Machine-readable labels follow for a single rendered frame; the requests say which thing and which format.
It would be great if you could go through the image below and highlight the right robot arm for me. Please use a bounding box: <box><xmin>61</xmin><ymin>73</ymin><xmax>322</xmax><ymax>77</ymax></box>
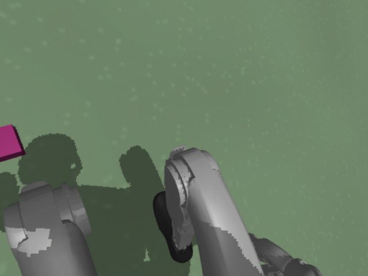
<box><xmin>283</xmin><ymin>258</ymin><xmax>323</xmax><ymax>276</ymax></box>

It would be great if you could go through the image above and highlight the carton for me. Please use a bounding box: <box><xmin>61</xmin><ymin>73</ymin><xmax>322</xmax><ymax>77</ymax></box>
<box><xmin>0</xmin><ymin>124</ymin><xmax>26</xmax><ymax>162</ymax></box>

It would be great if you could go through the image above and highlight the right robot foot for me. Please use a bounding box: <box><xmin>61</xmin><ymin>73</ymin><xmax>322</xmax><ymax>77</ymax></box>
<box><xmin>153</xmin><ymin>191</ymin><xmax>193</xmax><ymax>263</ymax></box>

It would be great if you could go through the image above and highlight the right robot hand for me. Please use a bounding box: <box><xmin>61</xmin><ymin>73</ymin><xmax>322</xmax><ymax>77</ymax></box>
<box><xmin>248</xmin><ymin>233</ymin><xmax>294</xmax><ymax>276</ymax></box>

